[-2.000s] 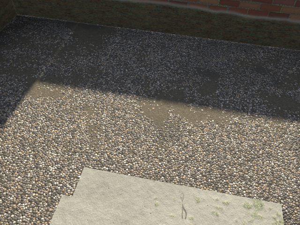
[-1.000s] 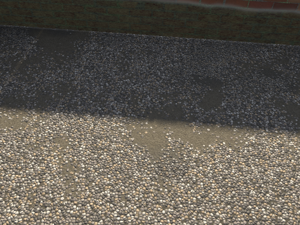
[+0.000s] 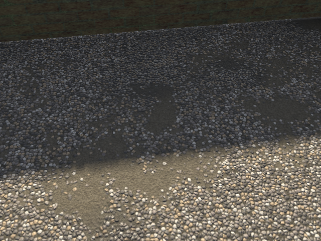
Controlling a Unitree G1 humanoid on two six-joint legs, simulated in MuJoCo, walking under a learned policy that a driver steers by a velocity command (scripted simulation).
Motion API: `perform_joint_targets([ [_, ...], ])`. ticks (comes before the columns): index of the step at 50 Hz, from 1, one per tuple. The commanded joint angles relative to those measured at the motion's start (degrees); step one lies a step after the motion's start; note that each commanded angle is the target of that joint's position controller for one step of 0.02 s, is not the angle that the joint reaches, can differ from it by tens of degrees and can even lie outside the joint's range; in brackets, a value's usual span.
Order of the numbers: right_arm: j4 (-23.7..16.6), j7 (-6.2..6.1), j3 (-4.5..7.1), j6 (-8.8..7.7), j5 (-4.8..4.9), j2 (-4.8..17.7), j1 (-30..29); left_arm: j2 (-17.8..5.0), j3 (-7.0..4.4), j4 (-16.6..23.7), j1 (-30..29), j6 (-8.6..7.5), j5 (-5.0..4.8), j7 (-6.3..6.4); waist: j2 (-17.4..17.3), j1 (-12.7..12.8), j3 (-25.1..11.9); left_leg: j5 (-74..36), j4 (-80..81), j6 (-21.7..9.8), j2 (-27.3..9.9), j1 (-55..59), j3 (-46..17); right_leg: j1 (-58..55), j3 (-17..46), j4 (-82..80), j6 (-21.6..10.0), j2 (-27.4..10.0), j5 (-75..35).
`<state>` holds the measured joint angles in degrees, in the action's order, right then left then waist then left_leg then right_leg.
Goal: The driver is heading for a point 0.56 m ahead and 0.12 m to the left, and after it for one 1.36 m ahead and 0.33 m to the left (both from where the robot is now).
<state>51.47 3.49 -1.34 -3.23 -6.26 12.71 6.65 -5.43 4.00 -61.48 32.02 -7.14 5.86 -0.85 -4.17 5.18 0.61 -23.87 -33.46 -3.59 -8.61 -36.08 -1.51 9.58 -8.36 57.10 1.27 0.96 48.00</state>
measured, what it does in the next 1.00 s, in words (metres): goes down, turning left: left foot 0.18 m lower, then right foot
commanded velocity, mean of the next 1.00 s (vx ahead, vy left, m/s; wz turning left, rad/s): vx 0.30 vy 0.00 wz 0.37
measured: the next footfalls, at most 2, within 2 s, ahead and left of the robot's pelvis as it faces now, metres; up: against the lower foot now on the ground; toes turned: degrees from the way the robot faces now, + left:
left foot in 0.08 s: +0.23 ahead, +0.15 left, -0.18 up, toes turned +8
right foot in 0.46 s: +0.49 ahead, -0.05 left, -0.18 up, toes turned +18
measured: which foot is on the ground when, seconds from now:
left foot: up 0.00-0.06, down 0.08-0.46, up 0.48-0.84, down 0.86-1.00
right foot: down 0.00-0.10, up 0.12-0.44, down 0.46-1.00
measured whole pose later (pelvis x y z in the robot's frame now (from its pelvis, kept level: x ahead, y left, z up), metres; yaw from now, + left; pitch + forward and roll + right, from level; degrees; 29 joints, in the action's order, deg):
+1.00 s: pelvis +0.43 +0.06 -0.09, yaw +24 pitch +3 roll +0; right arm 48.5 -0.9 3.3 0.5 -0.5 9.6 5.6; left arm -11.8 -3.5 -54.6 10.3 -1.4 0.1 2.3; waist 1.1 2.2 -1.1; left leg 12.3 -29.9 -0.5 0.7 -20.5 -1.0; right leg 15.3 -5.2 30.7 0.7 -3.1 18.0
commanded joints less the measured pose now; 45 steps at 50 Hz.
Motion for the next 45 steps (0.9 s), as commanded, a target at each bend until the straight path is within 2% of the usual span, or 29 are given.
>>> perform_joint_targets([
  [1,-7.5,1.08,2.15,-0.67,14.28,4.7,-17.5,-14.4,-5.52,1.1,-2.0,2.58,-9.62,3.19,4.9,4.9,13.8,4.1,9.3,0.0,2.3,-2.0,-2.0,6.9,13.2,-9.0,-9.3,-12.8,-34.3],
  [2,-5.9,1.46,2.12,-0.71,14.68,4.5,-11.4,-15.8,-5.91,1.2,-2.6,3.64,-8.7,3.72,4.5,2.0,9.8,3.1,13.3,-0.3,2.9,2.1,0.3,2.3,11.1,-2.1,-8.1,-12.9,-41.1],
  [3,-2.7,0.78,3.33,-0.67,12.61,5.5,-2.9,-13.4,-6.4,-0.5,-1.4,3.79,-7.51,3.29,3.2,-1.0,2.3,-2.4,13.8,-1.5,3.8,16.8,2.3,4.8,9.1,8.5,-7.1,-11.9,-45.6],
  [4,2.1,0.28,4.75,-0.45,9.85,7.8,10.5,-11.7,-6.15,-0.6,-0.3,3.22,-6.91,2.53,-0.4,-6.4,-4.1,-7.9,11.5,-1.1,8.8,32.2,10.3,9.4,3.9,23.2,-5.3,-8.1,-51.6],
  [5,6.8,-0.56,6.38,0.2,7.9,13.0,25.2,-8.1,-6.35,-0.9,1.4,1.95,-6.48,1.81,-11.3,-11.0,-10.2,-34.4,-0.1,-6.9,0.7,58.8,2.7,32.8,0.8,50.6,-0.4,-2.4,-16.1],
  [6,8.2,-0.67,6.7,-0.1,8.39,15.0,30.7,-5.8,-4.54,2.7,2.5,0.32,-8.55,0.21,-14.8,-13.0,-24.3,-26.0,-10.0,-16.2,-9.4,79.6,-11.2,52.2,8.1,69.3,0.7,-2.0,2.7],
  [7,7.3,-1.33,6.08,0.75,9.23,10.6,30.8,-10.0,-5.84,6.1,-4.8,-1.01,-8.81,0.04,-10.9,-16.5,-28.5,-10.5,-6.4,-18.0,-9.6,77.8,-16.3,57.2,10.9,67.6,0.8,-5.2,0.8],
  [8,7.5,-2.39,6.12,1.59,9.22,10.8,28.9,-9.3,-5.8,11.5,-13.1,-1.22,-9.6,0.93,-8.1,-15.5,-24.3,6.2,1.5,-18.7,-10.3,71.8,-22.2,63.2,9.5,64.8,1.2,-5.3,-2.0],
  [9,6.9,-3.56,7.08,2.13,7.79,14.0,24.0,-4.6,-4.7,15.3,-17.0,-1.45,-10.6,2.1,-2.0,-12.3,-21.5,30.5,10.2,-19.2,-15.4,61.7,-35.2,64.3,10.5,59.6,0.8,-6.4,-10.7],
  [10,1.9,-3.86,5.75,1.72,6.05,10.5,14.5,-7.0,-5.17,16.0,-19.9,-0.3,-9.72,3.28,8.3,-9.0,-15.1,38.6,14.4,-17.8,-15.4,46.9,-36.6,59.8,11.4,52.0,0.1,-8.3,-17.0],
  [11,1.5,-3.75,5.14,0.45,5.36,9.4,9.2,-7.2,-5.61,15.9,-19.5,0.72,-9.89,3.74,6.0,-4.9,-8.6,39.9,15.0,-16.9,-16.8,33.2,-37.2,56.5,14.8,40.2,-1.3,-10.0,-24.8],
  [12,-1.3,-3.95,4.34,-0.42,5.72,7.9,1.8,-7.3,-5.85,15.9,-19.8,1.8,-8.41,3.95,7.5,-1.7,-1.7,34.2,16.9,-15.4,-13.9,17.5,-31.4,49.1,15.8,29.7,0.5,-11.5,-28.0],
  [13,-3.0,-4.38,4.94,-0.32,6.13,9.4,-1.2,-8.3,-6.53,16.3,-18.4,2.27,-6.07,4.39,5.9,-0.2,0.7,32.2,18.8,-13.0,-6.3,5.4,-20.7,36.6,14.3,14.1,1.1,-10.4,-33.3],
  [14,-4.1,-5.22,5.49,-0.38,6.26,10.9,-2.7,-8.4,-6.83,16.2,-18.7,2.16,-4.97,4.68,3.0,0.4,-0.6,29.1,18.6,-11.0,-0.2,-2.2,-12.4,23.9,11.6,2.8,1.9,-8.1,-39.2],
  [15,-4.2,-5.67,5.84,-0.37,6.95,10.8,-1.8,-8.8,-7.25,16.7,-21.1,1.83,-5.12,4.4,0.4,-0.6,-2.3,26.2,17.8,-10.4,2.9,-3.9,-8.6,16.5,9.7,-4.4,3.1,-5.5,-48.1],
  [17,-2.8,-6.05,6.46,-0.77,8.12,11.0,3.0,-9.3,-7.54,18.0,-26.4,1.52,-6.64,3.45,-1.6,-2.6,-3.0,28.8,18.6,-10.8,1.5,1.1,-10.4,12.7,10.3,-14.1,4.0,-3.5,-55.8],
  [20,-1.8,-6.25,7.2,-0.67,9.26,8.4,7.7,-11.9,-8.6,19.7,-30.8,2.19,-7.81,2.44,-0.4,-4.1,-1.8,37.8,15.1,-9.1,-0.9,12.0,-16.4,14.1,12.3,-23.1,2.7,-3.5,-49.4],
  [23,-2.9,-6.33,6.83,0.22,8.74,4.4,9.9,-14.4,-10.19,18.3,-24.4,1.04,-5.99,2.14,0.9,-1.2,-4.8,33.8,-0.7,-4.0,5.7,14.2,-15.5,3.5,10.6,-27.4,-1.1,-3.4,-47.8],
  [24,-4.0,-6.13,5.8,0.03,7.52,0.0,11.6,-18.0,-11.28,16.9,-16.3,0.67,-4.81,2.0,10.1,0.3,-11.8,44.2,-20.2,-0.6,11.8,3.5,-9.0,-12.5,19.8,-24.6,-4.7,-14.3,-61.2],
  [25,-6.9,-5.7,5.39,-0.71,8.56,0.0,17.1,-21.9,-12.0,16.2,-12.8,0.63,-3.82,1.07,29.5,-2.4,-19.4,60.7,-37.1,1.2,16.2,-10.3,-7.4,-23.0,45.7,-32.8,-14.6,-27.7,-59.6],
  [26,-6.0,-5.47,6.86,-0.61,8.32,5.8,16.0,-17.8,-11.11,18.1,-15.1,0.53,-4.85,1.06,21.0,-2.2,-18.7,58.7,-44.9,1.8,12.8,-15.0,-11.0,-21.8,48.3,-34.4,-15.5,-27.8,-52.7],
  [27,-7.1,-5.74,7.55,0.41,7.95,7.7,10.4,-15.3,-10.29,18.7,-18.3,1.02,-5.11,1.36,15.1,-1.5,-13.6,53.6,-46.5,2.0,11.2,-16.9,-9.1,-16.1,38.7,-33.8,-13.7,-24.9,-54.2],
  [28,-7.6,-6.04,7.65,1.52,7.53,6.9,7.9,-13.3,-9.59,18.7,-21.9,1.62,-4.77,1.39,10.3,-2.9,-10.8,49.5,-44.5,2.4,9.2,-14.3,-7.5,-9.0,30.6,-34.2,-12.8,-21.4,-58.7],
  [30,-7.3,-5.89,8.05,2.98,7.43,5.6,9.3,-11.6,-9.19,17.6,-25.9,2.28,-4.47,1.23,11.0,-6.8,-7.9,46.5,-37.7,3.1,6.8,-6.4,-6.5,1.8,21.9,-36.0,-11.9,-17.2,-63.4],
  [35,-7.5,-4.99,6.1,2.65,6.56,0.6,5.8,-13.7,-9.51,15.5,-27.0,2.34,-5.2,2.34,10.0,-7.8,-11.1,36.6,-14.4,4.6,7.2,6.6,-2.3,5.4,11.7,-38.3,-13.0,-15.2,-73.1],
  [42,-6.5,-4.3,6.29,2.82,6.05,3.1,2.1,-13.8,-9.28,10.9,-22.1,3.95,-7.13,3.13,10.3,-6.9,-9.3,26.8,9.1,1.2,8.9,20.8,1.6,3.7,10.7,-35.1,-9.3,-13.0,-53.6],
  [43,-6.3,-4.58,6.7,2.81,5.56,4.9,2.7,-12.7,-8.97,10.4,-20.4,4.05,-6.59,3.17,8.3,-6.1,-10.0,19.1,9.8,-0.3,5.8,25.7,-1.8,5.7,9.8,-32.4,-6.7,-11.1,-47.6],
  [44,-6.7,-5.13,7.34,3.0,5.32,8.5,2.5,-10.9,-8.64,10.2,-17.5,3.74,-5.37,2.96,1.7,-3.1,-11.0,7.2,7.4,-3.2,0.0,31.9,-7.4,11.1,6.0,-26.9,-3.7,-6.3,-38.1],
  [45,-5.8,-5.24,6.75,3.32,5.71,6.5,1.4,-8.6,-7.82,9.8,-15.3,3.63,-5.2,2.91,-5.6,-1.4,-11.8,13.6,8.8,-7.0,-2.9,31.0,-10.3,11.7,5.0,-26.8,-1.7,-4.3,-29.6],
])
Velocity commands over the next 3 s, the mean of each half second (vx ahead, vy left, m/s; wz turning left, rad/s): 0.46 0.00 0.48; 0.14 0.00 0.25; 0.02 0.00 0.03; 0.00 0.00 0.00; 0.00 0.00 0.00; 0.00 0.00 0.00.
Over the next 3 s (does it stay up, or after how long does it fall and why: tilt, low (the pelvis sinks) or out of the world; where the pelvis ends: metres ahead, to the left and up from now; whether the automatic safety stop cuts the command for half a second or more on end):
stays up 0.45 0.05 -0.08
